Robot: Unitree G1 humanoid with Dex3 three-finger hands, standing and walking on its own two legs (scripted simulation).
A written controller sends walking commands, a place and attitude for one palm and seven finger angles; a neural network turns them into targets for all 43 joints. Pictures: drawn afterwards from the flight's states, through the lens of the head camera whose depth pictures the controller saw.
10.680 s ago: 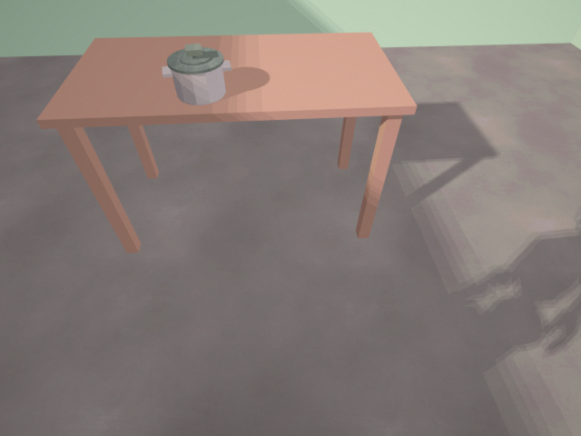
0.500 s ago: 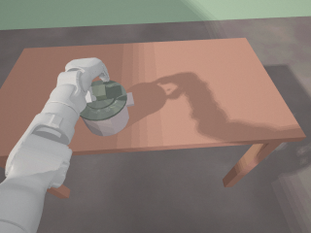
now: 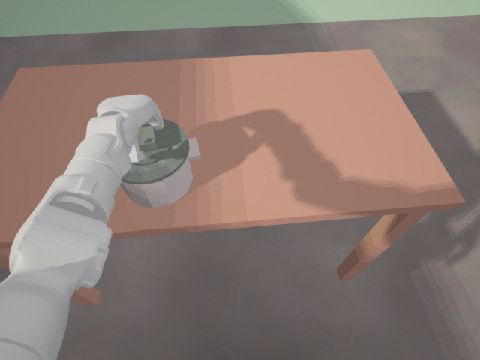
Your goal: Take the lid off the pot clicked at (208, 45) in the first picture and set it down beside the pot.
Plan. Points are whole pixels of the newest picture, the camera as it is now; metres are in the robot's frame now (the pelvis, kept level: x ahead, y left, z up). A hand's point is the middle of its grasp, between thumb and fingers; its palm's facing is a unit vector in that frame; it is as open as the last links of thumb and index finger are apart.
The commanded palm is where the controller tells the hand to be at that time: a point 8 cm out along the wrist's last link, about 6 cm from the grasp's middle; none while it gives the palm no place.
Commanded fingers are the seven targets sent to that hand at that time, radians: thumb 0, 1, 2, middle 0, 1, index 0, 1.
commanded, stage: lower the open fingers around the knob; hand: left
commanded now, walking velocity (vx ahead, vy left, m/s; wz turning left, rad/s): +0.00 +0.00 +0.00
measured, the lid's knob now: (143, 138) +0.51 +0.15 +0.05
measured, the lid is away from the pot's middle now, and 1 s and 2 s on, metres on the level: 0.00 0.01 0.01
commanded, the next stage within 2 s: close the fingers and squeeze the knob in 0.04 s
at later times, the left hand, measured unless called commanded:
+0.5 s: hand (133, 145) +0.48 +0.15 +0.07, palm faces -0.39 -0.05 -0.92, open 9.7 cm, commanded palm +0.49 +0.16 +0.13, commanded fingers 0.00 0.07 0.98 -0.55 -0.95 -0.55 -0.95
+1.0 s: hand (133, 143) +0.48 +0.16 +0.07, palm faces -0.40 -0.04 -0.92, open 8.9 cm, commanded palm +0.49 +0.15 +0.13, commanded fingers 0.00 0.26 0.94 -0.71 -1.05 -0.62 -1.00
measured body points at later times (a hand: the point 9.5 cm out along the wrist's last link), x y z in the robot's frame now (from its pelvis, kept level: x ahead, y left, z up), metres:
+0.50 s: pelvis +0.00 +0.00 +0.00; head +0.06 -0.02 +0.45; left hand +0.50 +0.15 +0.13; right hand +0.03 -0.28 -0.13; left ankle -0.01 +0.08 -0.73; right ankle -0.03 -0.12 -0.73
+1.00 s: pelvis +0.00 +0.00 +0.00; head +0.07 -0.01 +0.45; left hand +0.50 +0.15 +0.13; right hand +0.02 -0.27 -0.14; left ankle -0.01 +0.08 -0.73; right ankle -0.03 -0.12 -0.73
